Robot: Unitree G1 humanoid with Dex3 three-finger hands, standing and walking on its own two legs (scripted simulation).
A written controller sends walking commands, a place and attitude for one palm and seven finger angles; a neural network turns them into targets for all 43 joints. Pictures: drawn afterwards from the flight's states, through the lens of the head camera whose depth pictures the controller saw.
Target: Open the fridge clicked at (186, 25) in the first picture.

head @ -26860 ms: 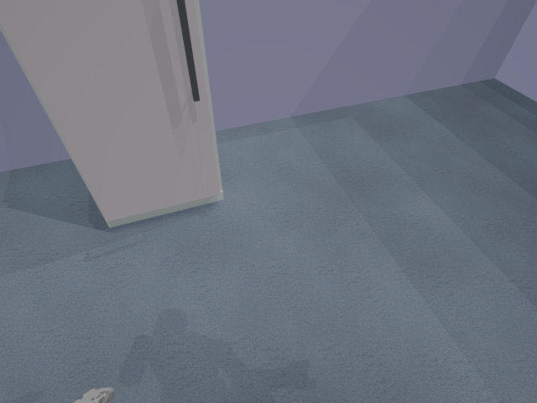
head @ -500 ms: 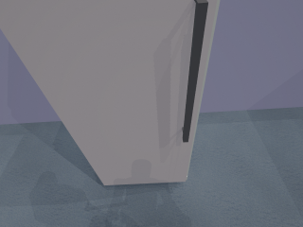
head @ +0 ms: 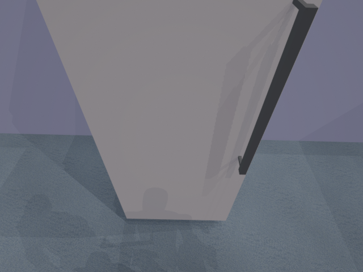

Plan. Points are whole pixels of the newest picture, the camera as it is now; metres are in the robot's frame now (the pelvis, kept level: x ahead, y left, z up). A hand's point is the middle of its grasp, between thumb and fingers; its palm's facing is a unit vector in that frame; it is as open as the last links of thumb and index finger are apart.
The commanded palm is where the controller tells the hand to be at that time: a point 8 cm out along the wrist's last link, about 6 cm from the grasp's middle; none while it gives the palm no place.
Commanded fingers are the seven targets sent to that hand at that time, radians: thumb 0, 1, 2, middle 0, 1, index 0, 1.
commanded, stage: come to a stop and stand still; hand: right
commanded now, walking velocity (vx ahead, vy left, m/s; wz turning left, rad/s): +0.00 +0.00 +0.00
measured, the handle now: (262, 110) +0.48 -0.15 +0.12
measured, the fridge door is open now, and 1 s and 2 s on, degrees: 0 0 0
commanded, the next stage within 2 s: look again from close up in 0.28 s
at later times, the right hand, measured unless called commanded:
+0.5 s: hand out of the picture -0.03 -0.15 -0.18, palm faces +0.02 +0.99 -0.16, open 7.4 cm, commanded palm none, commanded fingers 0.00 -0.90 -0.90 0.20 0.30 0.20 0.30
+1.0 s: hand out of the picture +0.01 -0.21 -0.17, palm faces -0.04 +0.97 -0.22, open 7.4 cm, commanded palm none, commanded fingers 0.00 -0.90 -0.90 0.20 0.30 0.20 0.30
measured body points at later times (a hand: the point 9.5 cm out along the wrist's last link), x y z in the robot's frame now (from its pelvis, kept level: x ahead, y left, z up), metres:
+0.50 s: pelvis +0.00 -0.01 +0.00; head +0.02 +0.00 +0.44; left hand +0.03 +0.23 -0.16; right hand -0.03 -0.21 -0.16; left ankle -0.03 +0.10 -0.74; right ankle -0.01 -0.14 -0.74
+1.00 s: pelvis -0.01 -0.03 +0.00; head +0.00 -0.02 +0.45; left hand -0.04 +0.18 -0.17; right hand +0.01 -0.26 -0.15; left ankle -0.03 +0.10 -0.74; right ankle -0.01 -0.14 -0.74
